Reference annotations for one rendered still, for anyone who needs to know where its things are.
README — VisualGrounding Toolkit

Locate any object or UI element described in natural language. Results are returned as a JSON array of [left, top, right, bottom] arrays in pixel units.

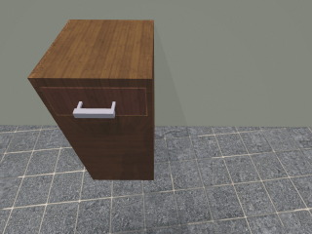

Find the cabinet
[[27, 19, 155, 180]]

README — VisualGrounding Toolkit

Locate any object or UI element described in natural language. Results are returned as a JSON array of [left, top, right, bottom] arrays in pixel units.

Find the drawer
[[41, 87, 147, 115]]

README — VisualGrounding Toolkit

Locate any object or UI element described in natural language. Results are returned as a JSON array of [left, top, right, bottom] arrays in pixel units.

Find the handle
[[72, 101, 116, 119]]

